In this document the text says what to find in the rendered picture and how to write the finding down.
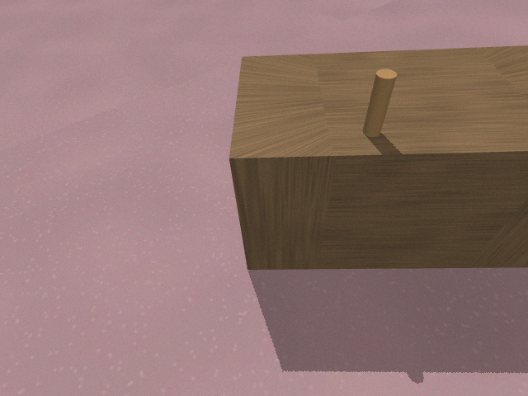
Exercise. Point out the can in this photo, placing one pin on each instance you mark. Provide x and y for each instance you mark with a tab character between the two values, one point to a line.
379	101

